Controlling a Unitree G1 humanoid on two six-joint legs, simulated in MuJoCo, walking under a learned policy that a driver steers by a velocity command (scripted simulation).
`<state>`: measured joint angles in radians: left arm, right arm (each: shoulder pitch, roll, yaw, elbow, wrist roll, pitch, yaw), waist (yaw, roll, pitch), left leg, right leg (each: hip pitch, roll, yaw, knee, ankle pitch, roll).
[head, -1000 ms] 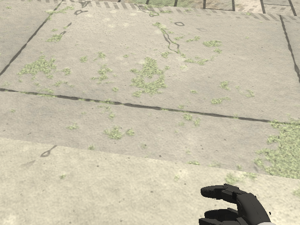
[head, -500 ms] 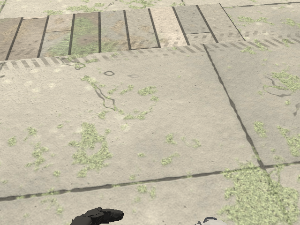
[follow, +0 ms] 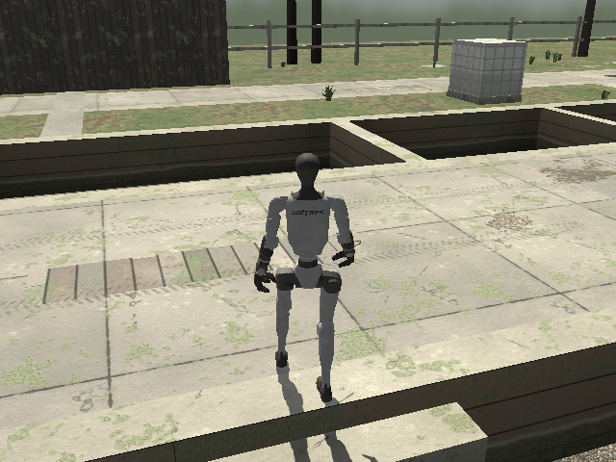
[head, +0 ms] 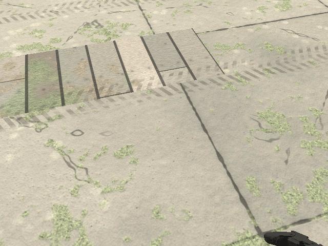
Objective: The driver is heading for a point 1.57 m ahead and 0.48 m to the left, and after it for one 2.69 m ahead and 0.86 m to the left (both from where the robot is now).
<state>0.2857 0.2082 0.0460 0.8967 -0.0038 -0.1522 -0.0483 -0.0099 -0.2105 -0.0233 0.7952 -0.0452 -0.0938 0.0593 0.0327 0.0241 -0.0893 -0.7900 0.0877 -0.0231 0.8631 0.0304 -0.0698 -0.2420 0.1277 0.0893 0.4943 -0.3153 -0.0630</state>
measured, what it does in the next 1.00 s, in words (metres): steps on the spot, turning left: left foot, then right foot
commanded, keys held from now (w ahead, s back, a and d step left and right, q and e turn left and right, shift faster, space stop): q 0.62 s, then no key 0.12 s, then w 0.26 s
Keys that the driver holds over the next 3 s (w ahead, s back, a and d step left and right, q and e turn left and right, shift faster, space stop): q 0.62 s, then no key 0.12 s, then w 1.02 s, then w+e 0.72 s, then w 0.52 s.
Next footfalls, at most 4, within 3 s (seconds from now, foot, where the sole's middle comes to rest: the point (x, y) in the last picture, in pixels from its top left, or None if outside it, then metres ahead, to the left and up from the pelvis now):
0.06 left None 0.19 0.14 -0.77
0.48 right None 0.10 -0.09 -0.77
0.84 left None -0.05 0.15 -0.77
1.34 right None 0.36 0.09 -0.77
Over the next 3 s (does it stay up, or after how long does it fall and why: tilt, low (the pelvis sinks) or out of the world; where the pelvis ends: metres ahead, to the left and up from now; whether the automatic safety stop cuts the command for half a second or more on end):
stays up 1.04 0.41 -0.01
